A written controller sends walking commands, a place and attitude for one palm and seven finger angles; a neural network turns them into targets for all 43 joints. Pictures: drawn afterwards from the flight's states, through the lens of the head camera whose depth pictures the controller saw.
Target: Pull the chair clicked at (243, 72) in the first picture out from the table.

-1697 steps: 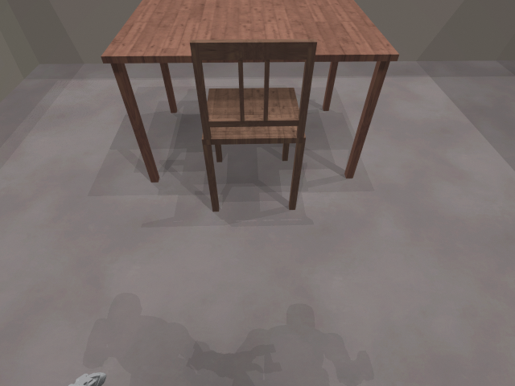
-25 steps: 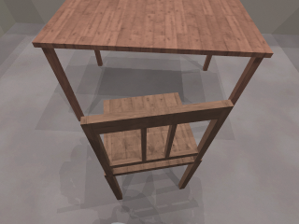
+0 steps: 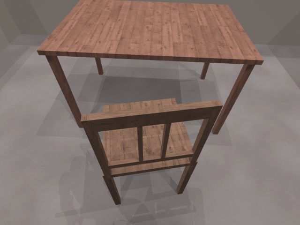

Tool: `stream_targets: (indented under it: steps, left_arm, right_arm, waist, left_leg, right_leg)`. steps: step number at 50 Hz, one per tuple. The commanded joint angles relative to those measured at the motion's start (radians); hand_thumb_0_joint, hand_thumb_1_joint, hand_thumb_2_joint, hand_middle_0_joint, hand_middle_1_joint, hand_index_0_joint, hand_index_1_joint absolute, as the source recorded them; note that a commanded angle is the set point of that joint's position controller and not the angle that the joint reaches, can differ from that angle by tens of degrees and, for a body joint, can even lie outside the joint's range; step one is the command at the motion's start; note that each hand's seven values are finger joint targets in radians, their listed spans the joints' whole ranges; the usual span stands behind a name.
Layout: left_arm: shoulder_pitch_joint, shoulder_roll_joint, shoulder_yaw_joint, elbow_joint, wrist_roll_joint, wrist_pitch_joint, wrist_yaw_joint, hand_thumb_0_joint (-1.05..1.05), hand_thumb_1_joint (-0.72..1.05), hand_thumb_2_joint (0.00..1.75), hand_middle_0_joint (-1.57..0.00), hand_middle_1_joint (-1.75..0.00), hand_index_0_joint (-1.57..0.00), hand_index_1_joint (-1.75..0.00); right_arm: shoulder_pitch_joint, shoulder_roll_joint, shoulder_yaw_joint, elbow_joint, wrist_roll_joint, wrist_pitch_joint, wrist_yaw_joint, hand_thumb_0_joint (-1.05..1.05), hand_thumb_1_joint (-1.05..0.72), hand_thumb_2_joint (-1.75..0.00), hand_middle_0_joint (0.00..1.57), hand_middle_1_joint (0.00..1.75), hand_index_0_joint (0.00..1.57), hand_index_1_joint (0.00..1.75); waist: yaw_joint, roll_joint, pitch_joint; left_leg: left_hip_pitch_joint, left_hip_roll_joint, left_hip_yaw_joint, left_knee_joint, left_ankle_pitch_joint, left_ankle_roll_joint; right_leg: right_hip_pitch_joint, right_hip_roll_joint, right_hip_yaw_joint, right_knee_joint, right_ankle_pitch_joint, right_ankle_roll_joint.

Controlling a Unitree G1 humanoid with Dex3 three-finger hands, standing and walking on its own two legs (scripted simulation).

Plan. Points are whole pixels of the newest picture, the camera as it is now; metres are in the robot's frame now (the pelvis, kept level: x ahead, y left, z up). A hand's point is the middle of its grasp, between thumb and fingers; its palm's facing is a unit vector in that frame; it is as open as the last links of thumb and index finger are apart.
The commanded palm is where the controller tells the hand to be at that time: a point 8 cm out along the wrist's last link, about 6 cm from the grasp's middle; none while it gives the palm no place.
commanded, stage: come to a stop and stand still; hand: left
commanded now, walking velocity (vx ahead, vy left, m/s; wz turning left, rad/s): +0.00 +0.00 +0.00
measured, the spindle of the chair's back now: (140, 143) +0.40 +0.06 -0.10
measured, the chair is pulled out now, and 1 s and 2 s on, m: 0.31 0.31 0.31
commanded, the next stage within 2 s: look again from close up in 0.02 s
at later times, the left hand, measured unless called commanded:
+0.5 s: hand out of the picture +0.06 +0.22 -0.17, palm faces +0.01 -0.97 -0.24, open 7.4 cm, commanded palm none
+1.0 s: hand out of the picture +0.07 +0.19 -0.17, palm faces -0.02 -0.98 -0.20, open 7.4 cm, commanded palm none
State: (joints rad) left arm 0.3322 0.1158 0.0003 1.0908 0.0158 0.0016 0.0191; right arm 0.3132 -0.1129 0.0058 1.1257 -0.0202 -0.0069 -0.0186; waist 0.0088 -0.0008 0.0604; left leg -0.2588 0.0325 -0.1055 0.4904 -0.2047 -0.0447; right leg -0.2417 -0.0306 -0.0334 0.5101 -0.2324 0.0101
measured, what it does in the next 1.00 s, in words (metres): stands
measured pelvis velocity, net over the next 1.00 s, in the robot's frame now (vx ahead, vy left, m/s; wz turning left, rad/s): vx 0.04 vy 0.02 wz -0.04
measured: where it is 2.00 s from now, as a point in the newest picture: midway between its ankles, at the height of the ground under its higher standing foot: outside the picture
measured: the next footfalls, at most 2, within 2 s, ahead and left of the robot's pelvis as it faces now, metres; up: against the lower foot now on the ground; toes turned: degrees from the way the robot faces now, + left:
none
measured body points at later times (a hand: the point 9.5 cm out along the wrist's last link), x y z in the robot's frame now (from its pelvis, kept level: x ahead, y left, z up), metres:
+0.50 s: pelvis +0.01 +0.03 +0.00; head +0.00 +0.03 +0.45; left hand +0.06 +0.27 -0.15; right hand +0.03 -0.20 -0.16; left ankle +0.04 +0.15 -0.74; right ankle +0.03 -0.13 -0.74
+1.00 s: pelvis +0.04 +0.02 +0.00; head +0.05 +0.02 +0.45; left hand +0.07 +0.24 -0.16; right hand +0.07 -0.22 -0.15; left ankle +0.04 +0.15 -0.74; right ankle +0.03 -0.13 -0.74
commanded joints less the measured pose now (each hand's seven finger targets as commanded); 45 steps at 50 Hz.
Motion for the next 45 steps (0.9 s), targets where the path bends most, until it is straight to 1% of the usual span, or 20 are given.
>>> stream_targets:
  steps: [1, 5, 6, 7, 8, 9, 11, 12, 13, 15, 16, 17, 19, 21, 23, 25, 27, 31, 35, 45]
  left_arm:
    - [0.068, 0.099, 0.024, -0.023, 0.002, -0.008, 0.006, 0.0, 0.9, 0.9, -0.2, -0.3, -0.2, -0.3]
    - [0.06, 0.093, 0.027, -0.028, 0.001, -0.007, 0.007, 0.0, 0.9, 0.9, -0.2, -0.3, -0.2, -0.3]
    - [0.144, 0.154, 0.034, 0.01, 0.001, -0.044, 0.048, 0.0, 0.9, 0.9, -0.2, -0.3, -0.2, -0.3]
    - [0.044, 0.208, 0.036, -0.046, 0.003, -0.047, 0.039, 0.0, 0.9, 0.9, -0.2, -0.3, -0.2, -0.3]
    - [-0.015, 0.219, 0.053, -0.076, 0.004, -0.045, 0.027, 0.0, 0.9, 0.9, -0.2, -0.3, -0.2, -0.3]
    - [-0.031, 0.211, 0.056, -0.085, 0.006, -0.043, 0.031, 0.0, 0.9, 0.9, -0.2, -0.3, -0.2, -0.3]
    - [-0.045, 0.171, 0.048, -0.1, 0.007, -0.035, 0.034, 0.0, 0.9, 0.9, -0.2, -0.3, -0.2, -0.3]
    - [-0.04, 0.145, 0.042, -0.103, 0.007, -0.03, 0.035, 0.0, 0.9, 0.9, -0.2, -0.3, -0.2, -0.3]
    - [-0.034, 0.134, 0.04, -0.105, 0.007, -0.023, 0.03, 0.0, 0.9, 0.9, -0.2, -0.3, -0.2, -0.3]
    - [0.006, 0.117, 0.038, -0.108, 0.008, -0.014, 0.032, 0.0, 0.9, 0.9, -0.2, -0.3, -0.2, -0.3]
    - [0.027, 0.115, 0.035, -0.099, 0.009, -0.015, 0.031, 0.0, 0.9, 0.9, -0.2, -0.3, -0.2, -0.3]
    - [0.041, 0.117, 0.033, -0.097, 0.009, -0.018, 0.029, 0.0, 0.9, 0.9, -0.2, -0.3, -0.2, -0.3]
    - [0.022, 0.126, 0.033, -0.106, 0.007, -0.015, 0.024, 0.0, 0.9, 0.9, -0.2, -0.3, -0.2, -0.3]
    - [0.007, 0.137, 0.034, -0.123, 0.007, -0.016, 0.023, 0.0, 0.9, 0.9, -0.2, -0.3, -0.2, -0.3]
    - [0.002, 0.144, 0.033, -0.132, 0.006, -0.013, 0.02, 0.0, 0.9, 0.9, -0.2, -0.3, -0.2, -0.3]
    - [0.006, 0.147, 0.031, -0.138, 0.007, -0.015, 0.02, 0.0, 0.9, 0.9, -0.2, -0.3, -0.2, -0.3]
    - [0.009, 0.154, 0.032, -0.139, 0.006, -0.022, 0.019, 0.0, 0.9, 0.9, -0.2, -0.3, -0.2, -0.3]
    - [0.004, 0.17, 0.032, -0.139, 0.003, -0.024, 0.018, 0.0, 0.9, 0.9, -0.2, -0.3, -0.2, -0.3]
    - [-0.001, 0.173, 0.028, -0.133, 0.002, -0.023, 0.018, 0.0, 0.9, 0.9, -0.2, -0.3, -0.2, -0.3]
    - [0.0, 0.173, 0.023, -0.115, 0.0, -0.021, 0.019, 0.0, 0.9, 0.9, -0.2, -0.3, -0.2, -0.3]
  right_arm:
    - [0.085, -0.078, -0.019, -0.02, 0.003, -0.013, -0.01, 0.0, -0.9, -0.9, 0.2, 0.3, 0.2, 0.3]
    - [0.1, -0.07, -0.021, -0.019, 0.002, -0.013, -0.012, 0.0, -0.9, -0.9, 0.2, 0.3, 0.2, 0.3]
    - [-0.1, -0.132, -0.035, -0.101, 0.013, -0.013, -0.002, 0.0, -0.9, -0.9, 0.2, 0.3, 0.2, 0.3]
    - [-0.009, -0.07, -0.035, -0.141, 0.009, 0.003, 0.008, 0.0, -0.9, -0.9, 0.2, 0.3, 0.2, 0.3]
    - [0.024, -0.083, -0.036, -0.123, -0.004, 0.008, 0.011, 0.0, -0.9, -0.9, 0.2, 0.3, 0.2, 0.3]
    - [0.051, -0.072, -0.038, -0.121, -0.001, 0.006, 0.012, 0.0, -0.9, -0.9, 0.2, 0.3, 0.2, 0.3]
    - [0.091, -0.074, -0.037, -0.119, 0.001, -0.001, 0.015, 0.0, -0.9, -0.9, 0.2, 0.3, 0.2, 0.3]
    - [0.1, -0.084, -0.035, -0.119, 0.001, -0.007, 0.013, 0.0, -0.9, -0.9, 0.2, 0.3, 0.2, 0.3]
    - [0.088, -0.102, -0.038, -0.122, -0.002, -0.012, 0.011, 0.0, -0.9, -0.9, 0.2, 0.3, 0.2, 0.3]
    - [0.045, -0.137, -0.04, -0.14, -0.002, -0.013, 0.009, 0.0, -0.9, -0.9, 0.2, 0.3, 0.2, 0.3]
    - [0.02, -0.14, -0.04, -0.151, 0.0, -0.014, 0.008, 0.0, -0.9, -0.9, 0.2, 0.3, 0.2, 0.3]
    - [0.003, -0.139, -0.039, -0.161, 0.003, -0.014, 0.007, 0.0, -0.9, -0.9, 0.2, 0.3, 0.2, 0.3]
    - [0.013, -0.143, -0.038, -0.167, 0.001, -0.014, 0.007, 0.0, -0.9, -0.9, 0.2, 0.3, 0.2, 0.3]
    - [0.023, -0.149, -0.038, -0.162, 0.002, -0.018, 0.008, 0.0, -0.9, -0.9, 0.2, 0.3, 0.2, 0.3]
    - [0.015, -0.157, -0.038, -0.161, 0.003, -0.021, 0.008, 0.0, -0.9, -0.9, 0.2, 0.3, 0.2, 0.3]
    - [0.0, -0.171, -0.04, -0.168, 0.004, -0.022, 0.009, 0.0, -0.9, -0.9, 0.2, 0.3, 0.2, 0.3]
    - [-0.004, -0.168, -0.038, -0.168, 0.006, -0.027, 0.008, 0.0, -0.9, -0.9, 0.2, 0.3, 0.2, 0.3]
    - [-0.015, -0.169, -0.036, -0.159, 0.009, -0.032, 0.006, 0.0, -0.9, -0.9, 0.2, 0.3, 0.2, 0.3]
    - [-0.02, -0.172, -0.036, -0.149, 0.011, -0.033, 0.003, 0.0, -0.9, -0.9, 0.2, 0.3, 0.2, 0.3]
    - [-0.035, -0.163, -0.032, -0.118, 0.014, -0.03, 0.0, 0.0, -0.9, -0.9, 0.2, 0.3, 0.2, 0.3]
  waist:
    - [0.004, 0.022, 0.06]
    - [0.007, 0.005, 0.063]
    - [0.08, -0.06, -0.004]
    - [-0.021, -0.098, -0.084]
    - [-0.021, -0.033, -0.127]
    - [-0.04, -0.082, -0.108]
    - [-0.056, -0.1, -0.042]
    - [-0.05, -0.068, -0.008]
    - [-0.035, 0.039, 0.016]
    - [-0.008, 0.161, 0.077]
    - [0.008, 0.13, 0.087]
    - [0.016, 0.055, 0.097]
    - [0.003, -0.019, 0.097]
    - [-0.005, -0.017, 0.072]
    - [-0.002, 0.03, 0.062]
    - [0.0, 0.021, 0.034]
    - [0.0, 0.002, -0.017]
    - [-0.004, 0.025, -0.061]
    - [-0.008, 0.034, -0.065]
    - [-0.008, -0.007, -0.026]
  left_leg:
    - [-0.048, 0.014, -0.03, -0.121, -0.136, 0.095]
    - [-0.059, 0.015, -0.027, -0.12, -0.131, 0.094]
    - [-0.066, 0.008, 0.078, 0.132, -0.1, 0.041]
    - [-0.05, -0.02, 0.081, 0.192, -0.187, 0.049]
    - [0.002, -0.032, 0.095, 0.173, -0.138, 0.052]
    - [0.023, -0.02, 0.109, 0.161, -0.118, 0.055]
    - [0.02, -0.013, 0.095, 0.085, -0.083, 0.063]
    - [-0.006, 0.004, 0.065, 0.02, -0.076, 0.073]
    - [-0.056, 0.027, 0.014, -0.037, -0.106, 0.083]
    - [-0.196, 0.072, -0.071, -0.142, -0.229, 0.107]
    - [-0.228, 0.068, -0.081, -0.158, -0.247, 0.114]
    - [-0.234, 0.05, -0.06, -0.14, -0.246, 0.11]
    - [-0.189, 0.033, -0.035, -0.128, -0.232, 0.101]
    - [-0.137, 0.034, -0.027, -0.125, -0.199, 0.099]
    - [-0.118, 0.045, -0.039, -0.152, -0.203, 0.104]
    - [-0.108, 0.048, -0.041, -0.143, -0.182, 0.104]
    - [-0.057, 0.042, -0.016, -0.11, -0.071, 0.102]
    - [0.002, 0.042, 0.016, -0.074, 0.049, 0.094]
    - [0.033, 0.047, 0.025, -0.059, 0.125, 0.09]
    - [0.042, 0.044, 0.036, -0.066, 0.126, 0.083]
  right_leg:
    - [-0.049, -0.048, 0.072, -0.135, -0.119, -0.056]
    - [-0.043, -0.047, 0.065, -0.128, -0.113, -0.057]
    - [-0.009, -0.122, 0.169, -0.176, 0.133, -0.031]
    - [-0.055, -0.215, 0.259, -0.246, -0.177, -0.073]
    - [-0.053, -0.216, 0.249, -0.218, -0.182, -0.108]
    - [-0.121, -0.193, 0.203, -0.209, -0.272, -0.098]
    - [-0.169, -0.129, 0.136, -0.143, -0.275, -0.074]
    - [-0.168, -0.091, 0.105, -0.089, -0.255, -0.062]
    - [-0.157, -0.057, 0.076, -0.054, -0.26, -0.051]
    - [-0.066, -0.006, 0.035, 0.0, -0.202, -0.029]
    - [-0.025, -0.004, 0.033, 0.0, -0.151, -0.027]
    - [-0.013, -0.013, 0.055, -0.027, -0.137, -0.029]
    - [-0.052, -0.028, 0.086, -0.058, -0.172, -0.035]
    - [-0.063, -0.033, 0.085, -0.063, -0.16, -0.032]
    - [-0.056, -0.03, 0.073, -0.063, -0.137, -0.028]
    - [-0.032, -0.029, 0.072, -0.057, -0.092, -0.025]
    - [-0.004, -0.042, 0.083, -0.063, -0.021, -0.025]
    - [0.015, -0.057, 0.084, -0.064, 0.051, -0.025]
    - [0.018, -0.056, 0.084, -0.061, 0.102, -0.024]
    - [0.015, -0.062, 0.092, -0.082, 0.113, -0.026]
